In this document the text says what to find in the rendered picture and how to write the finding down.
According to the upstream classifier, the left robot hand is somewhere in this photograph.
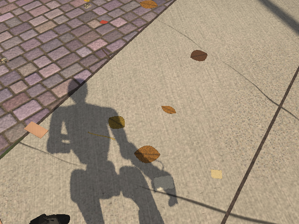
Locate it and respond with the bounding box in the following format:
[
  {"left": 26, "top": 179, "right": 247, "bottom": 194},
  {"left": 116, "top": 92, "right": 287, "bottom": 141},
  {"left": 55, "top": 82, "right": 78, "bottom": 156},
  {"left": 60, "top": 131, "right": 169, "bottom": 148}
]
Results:
[{"left": 29, "top": 214, "right": 70, "bottom": 224}]

